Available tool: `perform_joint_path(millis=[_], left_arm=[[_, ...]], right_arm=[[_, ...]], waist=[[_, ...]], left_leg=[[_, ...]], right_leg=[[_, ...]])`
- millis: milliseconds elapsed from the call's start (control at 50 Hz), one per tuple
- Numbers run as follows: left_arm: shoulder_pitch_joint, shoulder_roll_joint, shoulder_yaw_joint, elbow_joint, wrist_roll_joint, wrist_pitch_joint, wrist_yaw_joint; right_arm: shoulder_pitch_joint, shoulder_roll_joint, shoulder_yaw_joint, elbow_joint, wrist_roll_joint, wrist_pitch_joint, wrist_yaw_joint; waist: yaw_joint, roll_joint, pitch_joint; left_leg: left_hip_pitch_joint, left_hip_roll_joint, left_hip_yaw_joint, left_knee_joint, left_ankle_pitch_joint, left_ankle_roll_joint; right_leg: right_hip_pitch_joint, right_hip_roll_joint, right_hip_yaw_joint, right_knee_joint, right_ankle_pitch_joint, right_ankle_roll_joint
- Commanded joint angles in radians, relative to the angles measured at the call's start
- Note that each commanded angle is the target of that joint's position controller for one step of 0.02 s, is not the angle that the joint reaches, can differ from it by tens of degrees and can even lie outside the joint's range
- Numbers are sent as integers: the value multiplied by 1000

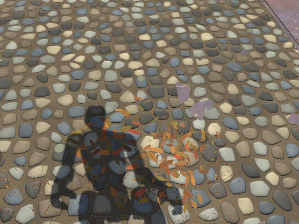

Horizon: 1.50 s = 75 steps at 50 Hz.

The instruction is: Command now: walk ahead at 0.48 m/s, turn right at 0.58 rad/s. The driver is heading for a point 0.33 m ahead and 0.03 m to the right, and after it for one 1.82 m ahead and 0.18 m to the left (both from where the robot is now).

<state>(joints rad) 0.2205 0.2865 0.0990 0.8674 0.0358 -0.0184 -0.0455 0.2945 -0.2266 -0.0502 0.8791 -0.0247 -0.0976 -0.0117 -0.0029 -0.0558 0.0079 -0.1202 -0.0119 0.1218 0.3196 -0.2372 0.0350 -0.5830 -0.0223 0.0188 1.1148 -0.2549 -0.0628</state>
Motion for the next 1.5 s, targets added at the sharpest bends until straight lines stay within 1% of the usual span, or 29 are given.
perform_joint_path(millis=[20, 160, 200, 240, 260, 280, 300, 340, 380, 460, 560, 740, 800, 840, 860, 880, 900, 920, 960, 1000, 1240, 1300, 1340, 1360, 1380, 1400, 1420, 1440, 1500], left_arm=[[-63, -14, -17, -91, 3, 5, -23], [-271, -11, -48, -186, 3, 0, -48], [-226, 10, -41, -179, 12, 0, -35], [-14, 47, -23, -118, 24, -18, -19], [120, 95, -2, -77, 36, -28, -1], [106, 220, 26, -93, 36, -26, 14], [190, 242, 37, -123, -13, -8, 29], [56, 157, 18, -122, -37, 2, 47], [-33, 77, -9, -132, -44, 1, 53], [-24, 60, -29, -107, -17, -32, 42], [10, 41, -54, -52, -9, -38, 51], [69, 90, -33, -30, -11, 9, 87], [58, 110, -21, -32, -14, 19, 92], [38, 126, -12, -34, -19, 26, 94], [32, 112, -13, -50, -19, 21, 93], [19, 41, -31, -105, -24, 21, 88], [-50, 38, -35, -116, -17, 39, 93], [-39, 48, -34, -113, -13, 48, 88], [-48, 68, -28, -110, -22, 44, 80], [-24, 88, -23, -107, -8, 47, 68], [-112, 83, -41, -193, -26, 54, 72], [-84, 91, -44, -203, -34, 41, 77], [-11, 87, -45, -191, -32, 28, 86], [24, 105, -41, -184, -24, 18, 95], [20, 181, -29, -196, -9, 13, 106], [-33, 263, -15, -218, -12, 22, 98], [-10, 212, -20, -217, -15, 28, 89], [-50, 142, -40, -227, -21, 28, 84], [-93, 110, -49, -231, -13, 23, 86]], right_arm=[[53, -80, -12, -25, 5, -22, 3], [98, -143, -24, 1, 7, -12, -6], [117, -172, -30, 13, 8, 3, -15], [123, -194, -34, 12, 15, 24, -22], [114, -192, -32, -4, 19, 26, -18], [201, -59, -7, -64, 25, 26, -2], [142, -148, -23, -93, 25, 33, -5], [22, -122, -10, -123, 26, 28, -8], [58, -123, -12, -104, -6, 58, -8], [134, -74, -5, -63, -1, 108, 3], [34, -75, -2, -60, 9, 125, 6], [-68, -79, -9, -116, 6, 133, 8], [-56, -69, -9, -130, 17, 128, 8], [-19, -71, -10, -132, 17, 114, 10], [13, -136, -26, -130, 5, 104, 6], [40, -277, -60, -148, -1, 97, 4], [132, -272, -66, -117, 20, 103, 5], [117, -240, -59, -116, 25, 107, 4], [-26, -187, -45, -145, 24, 124, -6], [-52, -179, -43, -162, 28, 127, -4], [-12, -251, -72, -183, 6, 139, 7], [-52, -256, -75, -199, 5, 144, 14], [-108, -251, -74, -212, 17, 145, 15], [-124, -229, -67, -220, 25, 142, 12], [-56, -147, -48, -224, 24, 138, 11], [0, -163, -54, -230, 13, 141, 1], [-5, -231, -69, -211, -9, 147, -1], [-20, -237, -75, -194, -4, 150, 8], [-8, -201, -65, -175, 9, 163, 39]], waist=[[3, 156, 27], [-17, 140, 78], [6, 151, 40], [84, 147, -82], [150, 99, -165], [54, -155, -298], [120, -41, -451], [66, 43, -190], [-17, 70, -79], [-56, 53, -111], [-20, -10, -67], [33, -12, -9], [27, -24, -23], [-16, -4, -37], [-25, 69, -71], [-12, 276, -79], [-79, 270, -92], [-52, 166, -57], [5, 124, 22], [13, 143, -30], [-33, 188, -47], [-19, 204, -47], [31, 195, -43], [49, 156, -41], [6, -55, -65], [-22, -203, -49], [-12, -108, -46], [-26, -47, -8], [-34, -100, -6]], left_leg=[[102, 269, -124, -135, 455, 103], [112, 263, 53, -125, 620, 69], [184, 268, 93, 27, 947, 56], [145, 258, 107, 365, 1009, 40], [-17, 227, 121, 635, 737, 4], [-433, 80, 114, 1033, -340, -53], [-511, 2, -82, 1216, -399, -65], [-560, 93, -141, 1095, -189, -56], [-454, 123, -145, 969, -167, -65], [-295, 103, -118, 815, -93, -61], [-274, 88, -143, 567, 32, -44], [-336, 43, -90, 441, -201, -17], [-283, 16, -60, 332, -209, 1], [-151, 7, -69, 118, -7, 24], [-26, 85, -204, 54, 189, 62], [118, 354, -554, 61, 734, 193], [122, 429, -597, 57, 934, 338], [107, 378, -523, 59, 881, 344], [52, 244, -412, 34, 703, 248], [85, 193, -374, 45, 759, 217], [5, 163, -536, 75, 503, 194], [-29, 149, -601, 98, 500, 168], [-89, 107, -619, 131, 405, 110], [-162, 61, -596, 178, 261, 59], [-261, -45, -449, 370, -78, 0], [-390, -190, -259, 540, -401, -28], [-380, -101, -248, 716, -386, -37], [-371, -81, -252, 775, -317, -40], [-356, -83, -223, 842, -201, -69]], right_leg=[[-184, -38, 4, -34, 86, 13], [15, 0, -133, -455, 195, -38], [96, 62, -175, -489, 110, -76], [349, 130, -165, -581, 134, -122], [577, 80, -84, -645, 229, -160], [954, -290, 349, -533, 726, -294], [991, -377, 599, -608, 898, -394], [722, -285, 354, -691, 909, -319], [494, -193, 239, -762, 832, -250], [357, -157, 108, -817, 910, -203], [387, -137, 15, -861, 733, -104], [557, -250, 54, -765, 617, -187], [589, -257, 45, -694, 676, -168], [535, -219, -15, -590, 621, -97], [429, -154, -72, -452, 473, -35], [155, 16, -164, -239, -66, 44], [62, 84, -66, -58, -424, 62], [29, 51, -9, 32, -382, 73], [-11, 20, 17, 4, -228, 88], [13, 28, 5, -9, -164, 108], [124, 54, 28, -302, -145, 105], [219, 74, 37, -424, -154, 84], [363, 81, 34, -640, -48, 70], [467, 31, 71, -784, 36, 58], [561, -210, 293, -879, 32, 7], [509, -388, 513, -881, 236, -127], [461, -397, 474, -858, 281, -187], [414, -329, 364, -851, 283, -172], [424, -183, 155, -820, 396, -121]])
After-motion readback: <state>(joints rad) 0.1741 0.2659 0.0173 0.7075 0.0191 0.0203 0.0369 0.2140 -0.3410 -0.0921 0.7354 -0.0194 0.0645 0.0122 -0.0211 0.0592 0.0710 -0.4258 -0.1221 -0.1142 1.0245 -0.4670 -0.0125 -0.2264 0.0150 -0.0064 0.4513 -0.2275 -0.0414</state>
